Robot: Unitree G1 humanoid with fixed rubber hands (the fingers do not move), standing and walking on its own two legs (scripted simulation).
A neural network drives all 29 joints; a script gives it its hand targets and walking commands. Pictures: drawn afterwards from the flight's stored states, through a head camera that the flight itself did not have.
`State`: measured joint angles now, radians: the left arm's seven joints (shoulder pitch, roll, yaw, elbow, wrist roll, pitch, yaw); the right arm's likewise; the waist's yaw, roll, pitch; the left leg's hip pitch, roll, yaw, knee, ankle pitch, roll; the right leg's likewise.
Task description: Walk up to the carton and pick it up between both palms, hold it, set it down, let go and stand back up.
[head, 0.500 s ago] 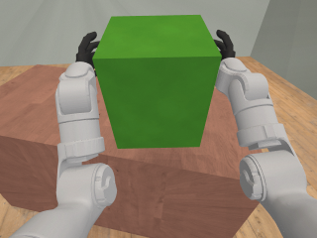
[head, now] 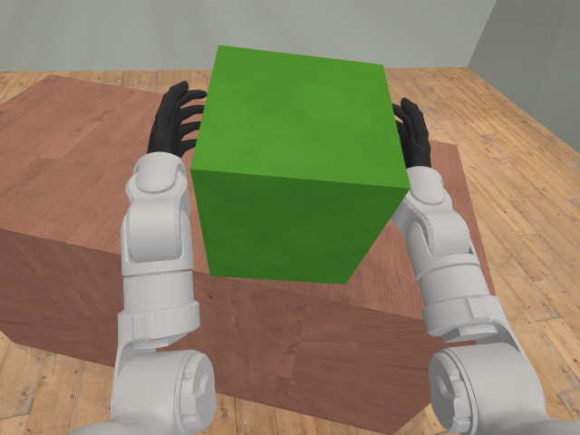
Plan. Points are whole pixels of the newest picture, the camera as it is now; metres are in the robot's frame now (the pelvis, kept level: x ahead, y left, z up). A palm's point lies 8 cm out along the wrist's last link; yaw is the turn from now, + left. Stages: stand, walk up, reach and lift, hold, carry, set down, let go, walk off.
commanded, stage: set down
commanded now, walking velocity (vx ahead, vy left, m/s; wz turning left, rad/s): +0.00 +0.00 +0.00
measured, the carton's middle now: (289, 179) +0.41 +0.00 +0.16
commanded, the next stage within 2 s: none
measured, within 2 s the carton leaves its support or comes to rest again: neither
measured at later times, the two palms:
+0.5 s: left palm (168, 155) +0.40 +0.15 +0.20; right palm (397, 159) +0.40 -0.15 +0.20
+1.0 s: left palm (190, 163) +0.41 +0.13 +0.18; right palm (411, 165) +0.40 -0.17 +0.19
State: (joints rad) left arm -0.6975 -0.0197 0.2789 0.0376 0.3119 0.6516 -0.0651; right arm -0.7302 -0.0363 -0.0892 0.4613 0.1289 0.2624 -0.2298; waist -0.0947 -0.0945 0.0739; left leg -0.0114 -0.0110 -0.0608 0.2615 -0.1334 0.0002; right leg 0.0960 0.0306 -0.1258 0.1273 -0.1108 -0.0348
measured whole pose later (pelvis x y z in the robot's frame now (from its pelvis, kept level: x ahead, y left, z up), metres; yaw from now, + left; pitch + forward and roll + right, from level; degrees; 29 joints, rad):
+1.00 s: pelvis +0.00 +0.00 +0.00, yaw -1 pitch -3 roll +0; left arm -0.82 -0.04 0.38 0.51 0.32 0.42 -0.03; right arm -0.88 -0.01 -0.33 0.81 -0.12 0.13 -0.13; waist -0.08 -0.07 0.02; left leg -0.08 -0.02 -0.05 0.24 -0.11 0.01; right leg 0.00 0.02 -0.12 0.17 -0.12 -0.03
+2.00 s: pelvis +0.02 +0.00 +0.00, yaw +0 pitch +6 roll +0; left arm -0.87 -0.01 0.48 0.79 0.33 0.16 -0.05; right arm -0.89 0.07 -0.54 0.79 -0.39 0.09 -0.07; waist -0.06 -0.02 -0.04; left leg -0.20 -0.02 -0.06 0.17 -0.08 0.01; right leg -0.13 0.02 -0.12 0.12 -0.09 -0.03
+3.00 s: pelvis +0.01 +0.00 +0.00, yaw -1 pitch +7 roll +0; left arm -0.92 -0.06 0.60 0.84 0.42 0.07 -0.09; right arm -0.86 0.12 -0.64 0.69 -0.51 0.06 -0.02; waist -0.04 -0.01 0.00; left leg -0.20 -0.02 -0.04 0.13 -0.05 0.01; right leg -0.15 0.02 -0.10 0.12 -0.09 -0.03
